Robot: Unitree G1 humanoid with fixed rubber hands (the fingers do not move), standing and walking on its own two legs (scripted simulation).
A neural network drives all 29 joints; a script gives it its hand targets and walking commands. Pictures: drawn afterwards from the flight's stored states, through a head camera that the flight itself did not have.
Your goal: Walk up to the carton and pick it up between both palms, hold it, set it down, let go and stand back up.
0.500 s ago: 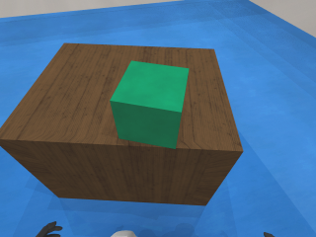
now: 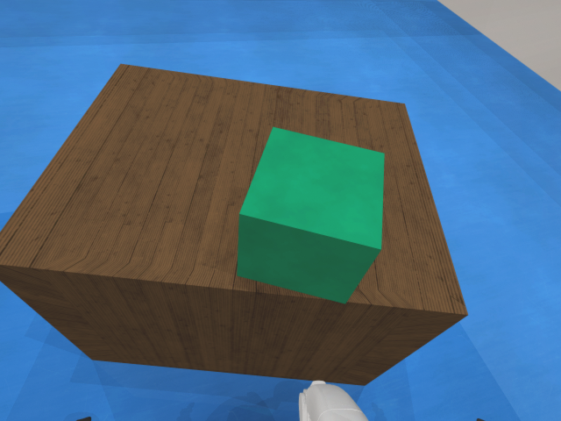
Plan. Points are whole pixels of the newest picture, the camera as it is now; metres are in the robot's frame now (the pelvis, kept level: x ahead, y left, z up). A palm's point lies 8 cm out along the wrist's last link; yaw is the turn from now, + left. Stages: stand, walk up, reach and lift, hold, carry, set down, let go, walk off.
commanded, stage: walk up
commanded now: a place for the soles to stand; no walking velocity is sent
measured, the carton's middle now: (309, 215) +0.45 -0.05 -0.03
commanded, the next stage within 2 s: none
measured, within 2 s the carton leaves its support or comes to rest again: neither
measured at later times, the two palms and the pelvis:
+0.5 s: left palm out of the picture +0.07 +0.27 -0.10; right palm out of the picture +0.07 -0.34 -0.11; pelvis +0.01 -0.03 -0.01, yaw +0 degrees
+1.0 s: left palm out of the picture +0.10 +0.24 -0.10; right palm out of the picture +0.08 -0.37 -0.11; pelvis +0.02 -0.05 -0.01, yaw -1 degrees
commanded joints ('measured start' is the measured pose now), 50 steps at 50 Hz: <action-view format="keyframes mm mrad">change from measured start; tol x32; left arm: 1 -20 140 67 7 6 -10 11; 50 2 235 106 7 47 -50 -18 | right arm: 1 19 -192 -67 -81 -3 -3 -32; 50 -72 -205 -65 -74 -17 -9 -15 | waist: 1 -23 172 -47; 50 48 -41 -45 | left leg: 1 214 244 -95 -99 651 44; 12 -185 29 -79 332 -370 -41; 22 170 232 -297 -237 -54 21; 50 -77 167 -80 181 61 20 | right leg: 1 22 -14 78 -153 76 24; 8 340 -4 4 -522 71 -32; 13 154 -329 546 -766 -298 -251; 30 287 -147 254 -525 257 -104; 45 32 -25 53 -174 -226 -32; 50 344 -101 237 -630 11 -74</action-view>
